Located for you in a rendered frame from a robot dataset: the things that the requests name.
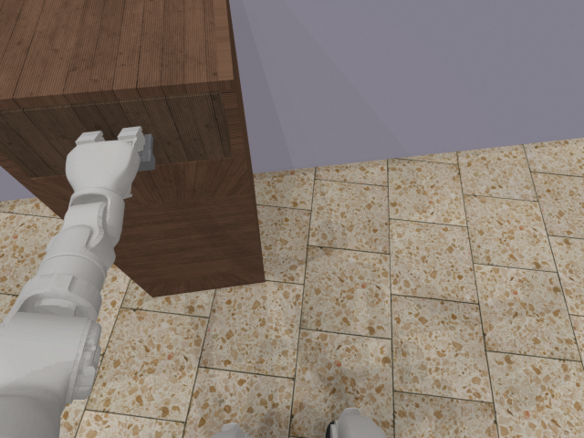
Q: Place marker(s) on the drawer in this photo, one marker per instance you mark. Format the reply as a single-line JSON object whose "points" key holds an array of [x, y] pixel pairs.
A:
{"points": [[185, 127]]}

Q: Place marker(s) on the left robot upper arm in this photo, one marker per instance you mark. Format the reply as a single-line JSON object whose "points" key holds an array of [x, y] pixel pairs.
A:
{"points": [[46, 362]]}

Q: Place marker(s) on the cabinet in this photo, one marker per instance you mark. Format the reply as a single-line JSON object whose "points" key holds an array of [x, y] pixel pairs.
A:
{"points": [[189, 226]]}

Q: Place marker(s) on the robot left forearm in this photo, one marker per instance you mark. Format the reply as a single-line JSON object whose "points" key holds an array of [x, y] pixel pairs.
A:
{"points": [[71, 275]]}

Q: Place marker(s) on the handle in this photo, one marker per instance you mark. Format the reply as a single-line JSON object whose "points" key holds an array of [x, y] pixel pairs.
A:
{"points": [[147, 158]]}

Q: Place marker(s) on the right robot thigh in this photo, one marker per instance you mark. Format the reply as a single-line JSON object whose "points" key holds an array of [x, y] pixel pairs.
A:
{"points": [[355, 426]]}

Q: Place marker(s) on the left robot hand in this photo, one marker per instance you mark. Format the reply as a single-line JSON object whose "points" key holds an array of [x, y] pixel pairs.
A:
{"points": [[110, 165]]}

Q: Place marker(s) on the right robot shin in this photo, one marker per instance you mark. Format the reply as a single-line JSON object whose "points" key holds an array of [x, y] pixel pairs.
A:
{"points": [[350, 411]]}

